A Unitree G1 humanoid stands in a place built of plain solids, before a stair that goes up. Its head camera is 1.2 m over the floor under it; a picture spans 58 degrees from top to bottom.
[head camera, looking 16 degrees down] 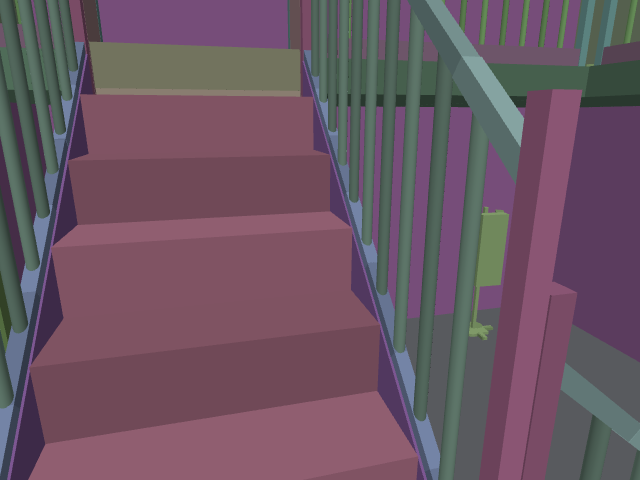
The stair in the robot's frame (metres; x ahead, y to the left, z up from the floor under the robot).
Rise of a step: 0.21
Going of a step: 0.26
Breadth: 0.87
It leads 14 degrees to the left of straight ahead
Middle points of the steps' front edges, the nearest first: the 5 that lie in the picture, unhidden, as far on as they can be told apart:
0.99 0.25 0.64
1.25 0.32 0.85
1.50 0.38 1.06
1.76 0.45 1.28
2.01 0.51 1.49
